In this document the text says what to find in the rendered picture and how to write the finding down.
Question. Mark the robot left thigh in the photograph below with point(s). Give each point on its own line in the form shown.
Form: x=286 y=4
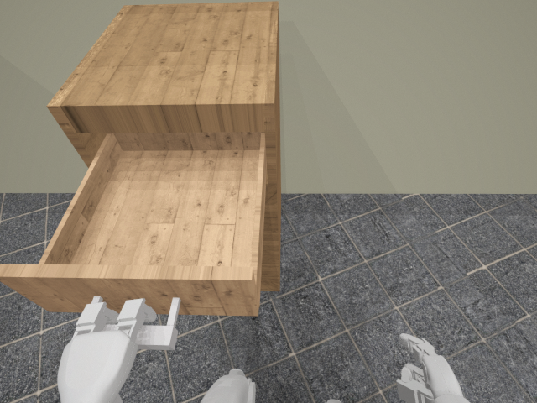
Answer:
x=232 y=388

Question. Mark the right robot hand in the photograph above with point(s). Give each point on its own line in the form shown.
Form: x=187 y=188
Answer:
x=435 y=379

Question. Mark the left robot hand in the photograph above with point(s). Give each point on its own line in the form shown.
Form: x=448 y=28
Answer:
x=95 y=364

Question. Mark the handle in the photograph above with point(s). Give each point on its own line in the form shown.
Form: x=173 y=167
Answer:
x=154 y=337

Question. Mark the cabinet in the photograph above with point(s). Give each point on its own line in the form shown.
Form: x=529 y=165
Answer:
x=184 y=68

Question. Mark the drawer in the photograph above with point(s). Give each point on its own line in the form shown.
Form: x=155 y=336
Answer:
x=157 y=216

